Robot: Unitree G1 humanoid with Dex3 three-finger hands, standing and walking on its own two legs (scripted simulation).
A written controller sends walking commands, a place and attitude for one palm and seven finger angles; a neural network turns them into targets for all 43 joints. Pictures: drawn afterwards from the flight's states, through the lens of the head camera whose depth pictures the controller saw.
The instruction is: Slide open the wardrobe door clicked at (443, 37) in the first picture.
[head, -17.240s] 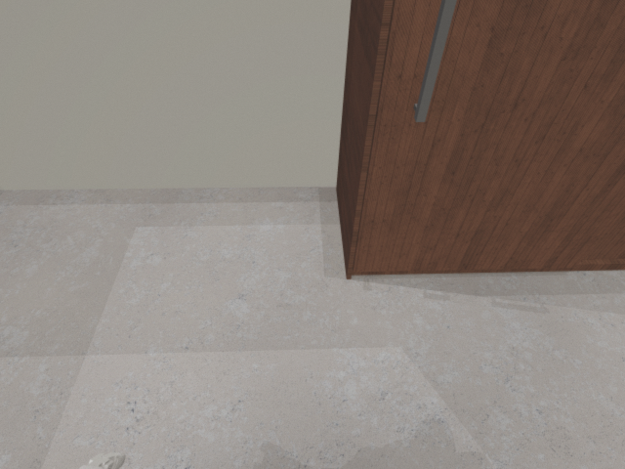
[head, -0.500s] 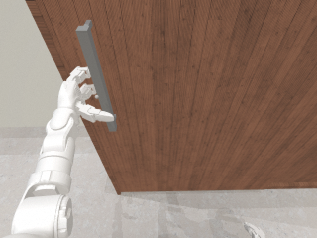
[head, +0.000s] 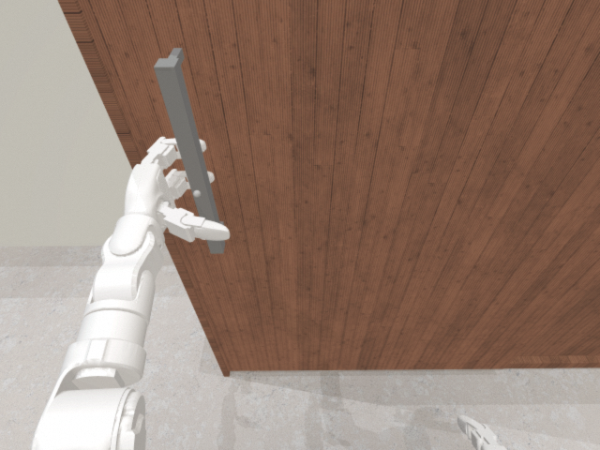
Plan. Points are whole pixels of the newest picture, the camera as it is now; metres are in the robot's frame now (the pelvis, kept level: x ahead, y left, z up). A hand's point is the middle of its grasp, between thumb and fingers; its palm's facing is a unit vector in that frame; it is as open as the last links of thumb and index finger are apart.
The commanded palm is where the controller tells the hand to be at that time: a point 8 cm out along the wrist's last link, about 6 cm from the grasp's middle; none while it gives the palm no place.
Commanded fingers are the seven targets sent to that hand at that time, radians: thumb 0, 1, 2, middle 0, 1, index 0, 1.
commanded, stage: slide the fingers in behind the handle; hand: left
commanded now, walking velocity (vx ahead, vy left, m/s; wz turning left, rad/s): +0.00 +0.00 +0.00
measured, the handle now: (200, 168) +0.46 +0.17 +0.14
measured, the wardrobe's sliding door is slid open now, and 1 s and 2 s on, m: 0.00 0.00 0.00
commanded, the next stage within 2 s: grip the handle and tug to test in 0.60 s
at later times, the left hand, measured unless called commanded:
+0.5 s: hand (208, 191) +0.41 +0.14 +0.15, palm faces +0.03 -1.00 +0.02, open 14.0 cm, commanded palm +0.38 +0.20 +0.15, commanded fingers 0.00 -0.50 0.30 -0.30 -1.20 -0.30 -1.20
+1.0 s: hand (203, 191) +0.40 +0.15 +0.15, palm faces +0.05 -1.00 +0.01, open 12.1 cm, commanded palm +0.37 +0.19 +0.15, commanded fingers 0.00 0.25 0.62 -0.38 -1.31 -0.38 -1.31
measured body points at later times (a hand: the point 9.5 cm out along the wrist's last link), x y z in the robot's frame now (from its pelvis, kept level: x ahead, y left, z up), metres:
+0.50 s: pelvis -0.01 +0.00 +0.00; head +0.00 -0.01 +0.45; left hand +0.40 +0.20 +0.15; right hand +0.11 -0.25 -0.11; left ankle +0.02 +0.13 -0.73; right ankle -0.04 -0.10 -0.73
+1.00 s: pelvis +0.00 +0.00 +0.00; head +0.00 -0.01 +0.45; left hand +0.39 +0.20 +0.16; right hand +0.13 -0.24 -0.10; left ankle +0.02 +0.13 -0.73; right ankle -0.04 -0.10 -0.73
